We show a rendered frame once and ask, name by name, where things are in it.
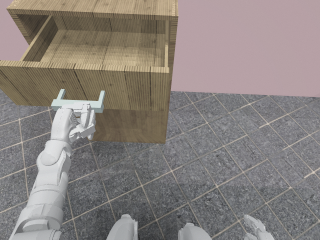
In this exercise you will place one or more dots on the left robot hand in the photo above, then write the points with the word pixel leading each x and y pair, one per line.
pixel 65 121

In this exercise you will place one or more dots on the robot left forearm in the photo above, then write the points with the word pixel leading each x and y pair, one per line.
pixel 44 209

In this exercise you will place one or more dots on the left robot upper arm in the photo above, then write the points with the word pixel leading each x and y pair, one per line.
pixel 50 234

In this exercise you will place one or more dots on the robot right shin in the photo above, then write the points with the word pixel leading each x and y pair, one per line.
pixel 189 224

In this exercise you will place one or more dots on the robot left shin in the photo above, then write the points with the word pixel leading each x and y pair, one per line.
pixel 125 216

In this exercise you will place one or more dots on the cabinet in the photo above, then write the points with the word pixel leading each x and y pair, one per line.
pixel 112 125

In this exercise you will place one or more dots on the robot shin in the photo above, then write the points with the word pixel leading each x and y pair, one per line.
pixel 125 216
pixel 189 224

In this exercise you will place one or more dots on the right robot hand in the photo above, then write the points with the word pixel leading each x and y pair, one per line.
pixel 258 229

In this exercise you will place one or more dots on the handle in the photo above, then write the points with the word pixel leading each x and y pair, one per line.
pixel 97 106

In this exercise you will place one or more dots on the drawer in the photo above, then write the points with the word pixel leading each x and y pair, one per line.
pixel 126 58

